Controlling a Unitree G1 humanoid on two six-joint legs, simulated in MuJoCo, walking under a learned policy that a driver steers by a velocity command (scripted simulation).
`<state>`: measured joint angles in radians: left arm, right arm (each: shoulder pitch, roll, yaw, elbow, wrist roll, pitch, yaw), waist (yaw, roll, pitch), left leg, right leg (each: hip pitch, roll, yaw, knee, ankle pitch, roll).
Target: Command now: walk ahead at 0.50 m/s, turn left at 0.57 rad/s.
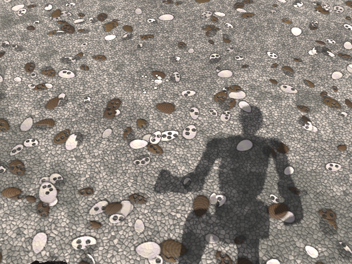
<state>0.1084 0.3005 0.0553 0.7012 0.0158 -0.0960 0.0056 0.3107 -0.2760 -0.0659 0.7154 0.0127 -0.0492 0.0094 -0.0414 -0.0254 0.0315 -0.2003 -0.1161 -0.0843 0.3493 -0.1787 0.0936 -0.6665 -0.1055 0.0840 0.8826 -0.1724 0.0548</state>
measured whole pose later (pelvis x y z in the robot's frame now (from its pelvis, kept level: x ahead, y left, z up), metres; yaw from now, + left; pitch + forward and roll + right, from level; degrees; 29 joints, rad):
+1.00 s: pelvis +0.52 +0.07 +0.00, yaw +6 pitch +1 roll +1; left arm 0.20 0.31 0.06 0.79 -0.02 -0.05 -0.01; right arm 0.33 -0.26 -0.06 0.80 -0.02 -0.10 0.02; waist -0.04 -0.05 0.01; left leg -0.09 -0.05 0.11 0.26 -0.19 0.06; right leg -0.70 -0.09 0.10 0.96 -0.09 0.01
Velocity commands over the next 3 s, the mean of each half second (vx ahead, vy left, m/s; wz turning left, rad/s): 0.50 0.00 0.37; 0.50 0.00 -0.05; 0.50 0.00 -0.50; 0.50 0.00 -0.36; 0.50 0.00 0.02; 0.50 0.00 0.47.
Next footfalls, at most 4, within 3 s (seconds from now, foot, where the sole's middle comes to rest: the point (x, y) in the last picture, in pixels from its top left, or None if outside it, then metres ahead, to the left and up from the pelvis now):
0.20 right None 0.30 -0.14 -0.78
0.72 left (131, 250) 0.52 0.16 -0.78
1.26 right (181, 175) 0.84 -0.05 -0.78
1.74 left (146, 121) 1.14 0.11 -0.78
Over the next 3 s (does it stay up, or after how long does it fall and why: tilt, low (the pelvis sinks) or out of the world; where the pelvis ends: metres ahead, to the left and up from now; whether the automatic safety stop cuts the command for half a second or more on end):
stays up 1.60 -0.13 0.00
